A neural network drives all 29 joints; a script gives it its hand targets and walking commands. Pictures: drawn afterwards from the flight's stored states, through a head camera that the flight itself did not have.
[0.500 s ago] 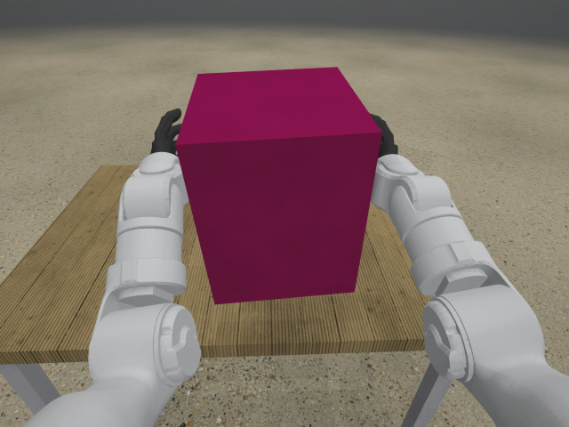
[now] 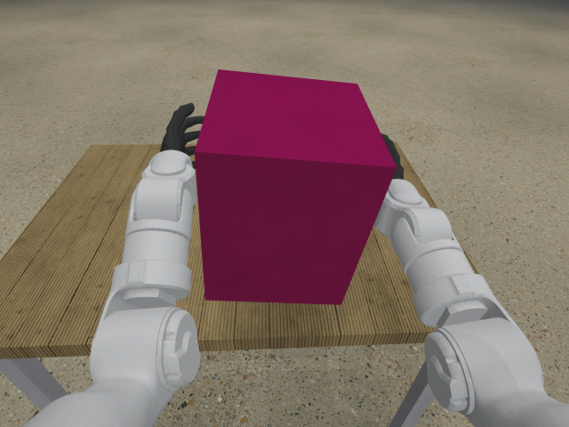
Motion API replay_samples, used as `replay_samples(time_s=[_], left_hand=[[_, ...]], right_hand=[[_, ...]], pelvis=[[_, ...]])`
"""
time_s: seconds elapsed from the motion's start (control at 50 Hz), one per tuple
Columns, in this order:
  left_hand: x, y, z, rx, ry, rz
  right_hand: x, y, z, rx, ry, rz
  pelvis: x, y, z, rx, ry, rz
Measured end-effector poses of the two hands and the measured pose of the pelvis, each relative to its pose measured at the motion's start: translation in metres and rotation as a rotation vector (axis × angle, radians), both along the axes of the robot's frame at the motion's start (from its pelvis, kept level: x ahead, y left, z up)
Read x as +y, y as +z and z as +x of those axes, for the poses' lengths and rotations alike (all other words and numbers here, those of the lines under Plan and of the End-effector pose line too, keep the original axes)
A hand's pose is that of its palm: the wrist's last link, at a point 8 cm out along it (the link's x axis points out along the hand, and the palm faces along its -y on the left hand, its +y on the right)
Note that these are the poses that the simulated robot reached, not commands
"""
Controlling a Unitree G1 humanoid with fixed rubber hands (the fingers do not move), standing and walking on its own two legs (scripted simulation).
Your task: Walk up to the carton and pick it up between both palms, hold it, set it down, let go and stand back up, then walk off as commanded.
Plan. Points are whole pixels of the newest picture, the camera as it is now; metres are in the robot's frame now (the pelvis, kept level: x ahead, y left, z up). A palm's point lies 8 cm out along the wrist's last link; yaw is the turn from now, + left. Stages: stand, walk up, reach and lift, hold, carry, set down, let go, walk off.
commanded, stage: set down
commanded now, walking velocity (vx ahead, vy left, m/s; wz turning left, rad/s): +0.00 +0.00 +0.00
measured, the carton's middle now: (281, 191) +0.40 +0.01 +0.18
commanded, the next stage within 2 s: none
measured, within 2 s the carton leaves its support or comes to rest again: neither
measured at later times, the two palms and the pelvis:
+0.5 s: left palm (187, 174) +0.42 +0.14 +0.20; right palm (386, 196) +0.40 -0.15 +0.18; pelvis +0.00 +0.00 +0.00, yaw +0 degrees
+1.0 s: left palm (191, 185) +0.44 +0.14 +0.17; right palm (380, 203) +0.41 -0.15 +0.15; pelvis +0.02 +0.00 +0.00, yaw +0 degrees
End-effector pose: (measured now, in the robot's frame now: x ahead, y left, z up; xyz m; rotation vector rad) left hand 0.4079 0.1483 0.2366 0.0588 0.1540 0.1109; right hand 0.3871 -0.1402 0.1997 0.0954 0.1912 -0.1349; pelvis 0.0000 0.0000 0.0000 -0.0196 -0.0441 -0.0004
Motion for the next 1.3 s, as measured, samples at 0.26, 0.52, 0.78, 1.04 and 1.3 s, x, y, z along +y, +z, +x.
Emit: replay_samples(time_s=[0.26,0.52,0.78,1.04,1.3], left_hand=[[0.000,-0.023,0.002,0.023,-0.017,-0.025],[-0.007,-0.035,0.018,0.026,-0.027,-0.012],[-0.008,-0.052,0.032,0.046,-0.033,-0.004],[-0.005,-0.069,0.035,0.063,-0.043,-0.029],[-0.006,-0.085,0.039,0.070,-0.054,-0.043]], right_hand=[[-0.001,-0.016,-0.003,0.023,-0.013,-0.034],[-0.008,-0.025,0.011,0.026,-0.020,-0.047],[-0.009,-0.039,0.024,0.048,-0.023,-0.045],[-0.006,-0.050,0.025,0.065,-0.031,-0.069],[-0.007,-0.062,0.026,0.071,-0.044,-0.069]], pelvis=[[0.000,0.000,-0.005,-0.007,0.000,0.001],[-0.003,0.000,0.005,0.007,0.000,0.004],[-0.004,0.001,0.017,0.023,0.000,0.006],[-0.004,0.000,0.019,0.031,0.001,0.007],[-0.004,0.001,0.020,0.048,0.001,0.007]])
